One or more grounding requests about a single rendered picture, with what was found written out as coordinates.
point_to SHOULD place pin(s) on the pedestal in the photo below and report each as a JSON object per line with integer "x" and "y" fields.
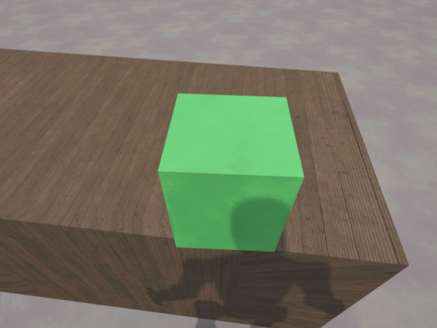
{"x": 83, "y": 216}

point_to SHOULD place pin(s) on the carton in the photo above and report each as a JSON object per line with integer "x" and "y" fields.
{"x": 230, "y": 171}

